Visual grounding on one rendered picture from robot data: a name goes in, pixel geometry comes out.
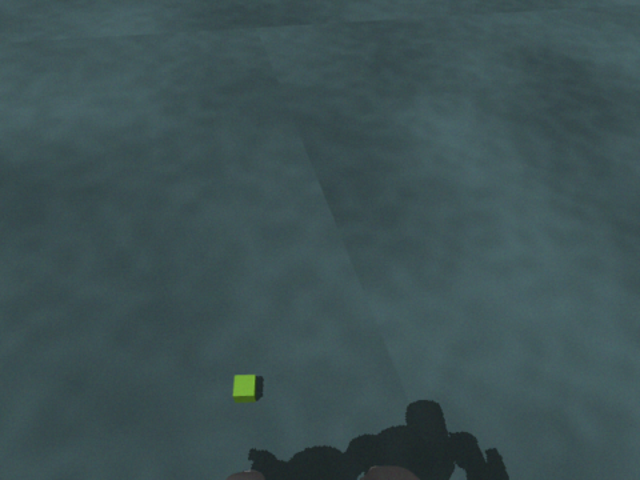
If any cube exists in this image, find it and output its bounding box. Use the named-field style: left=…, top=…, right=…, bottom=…
left=233, top=375, right=257, bottom=403

